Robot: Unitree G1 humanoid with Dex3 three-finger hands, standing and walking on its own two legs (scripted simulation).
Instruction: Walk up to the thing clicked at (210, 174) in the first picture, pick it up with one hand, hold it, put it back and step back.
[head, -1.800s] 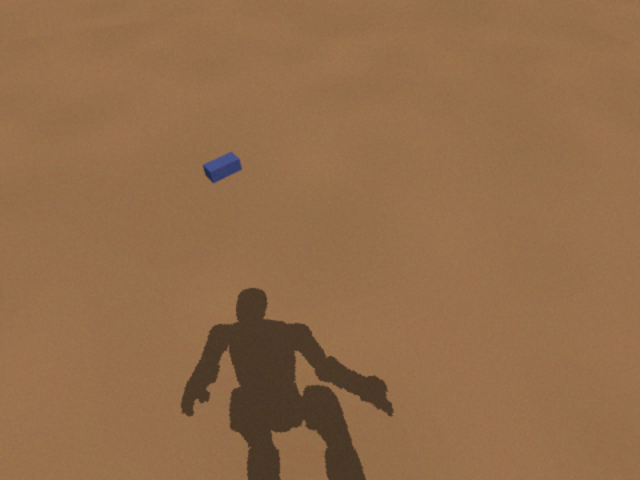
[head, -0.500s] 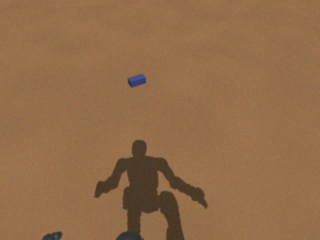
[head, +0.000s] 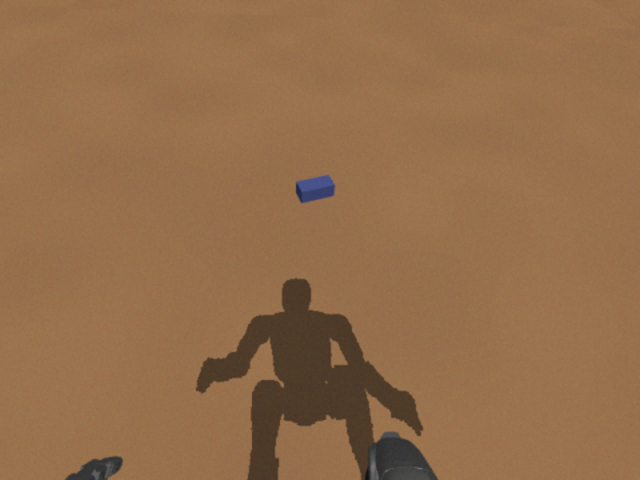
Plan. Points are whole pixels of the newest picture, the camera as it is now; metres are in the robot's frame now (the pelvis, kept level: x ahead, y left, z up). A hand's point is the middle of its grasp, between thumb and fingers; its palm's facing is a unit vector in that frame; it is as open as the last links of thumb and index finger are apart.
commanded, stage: walk up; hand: left
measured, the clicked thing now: (315, 188) +1.42 -0.06 -0.74
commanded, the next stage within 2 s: none
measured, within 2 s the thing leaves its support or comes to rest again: neither
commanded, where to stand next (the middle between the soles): +1.08 -0.41 m, yaw +19 degrees
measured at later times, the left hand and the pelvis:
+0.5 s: hand (208, 401) +0.26 +0.17 -0.15, palm faces +0.15 -0.93 -0.32, open 7.4 cm; pelvis +0.27 -0.10 -0.01, yaw +9 degrees
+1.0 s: hand (261, 253) +0.55 +0.11 -0.15, palm faces +0.13 -0.92 -0.37, open 7.4 cm; pelvis +0.50 -0.20 -0.03, yaw +10 degrees
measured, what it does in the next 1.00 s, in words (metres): walks ahead: right foot, then left foot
